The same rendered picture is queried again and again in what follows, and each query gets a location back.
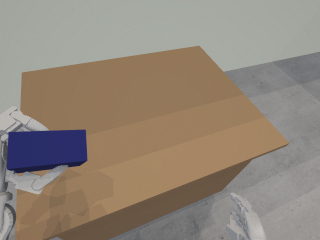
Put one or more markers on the robot left hand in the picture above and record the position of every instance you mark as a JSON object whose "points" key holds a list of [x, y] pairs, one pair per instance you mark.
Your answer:
{"points": [[13, 120]]}

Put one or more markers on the robot right hand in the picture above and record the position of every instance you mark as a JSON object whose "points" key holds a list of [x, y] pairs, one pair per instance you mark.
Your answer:
{"points": [[249, 224]]}

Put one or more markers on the table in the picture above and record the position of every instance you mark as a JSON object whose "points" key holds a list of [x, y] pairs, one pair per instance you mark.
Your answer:
{"points": [[163, 130]]}

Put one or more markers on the left robot forearm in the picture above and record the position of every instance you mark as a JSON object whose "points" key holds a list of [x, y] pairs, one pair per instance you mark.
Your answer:
{"points": [[7, 215]]}

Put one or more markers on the sponge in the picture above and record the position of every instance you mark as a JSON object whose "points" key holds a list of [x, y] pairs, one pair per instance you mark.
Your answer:
{"points": [[30, 151]]}

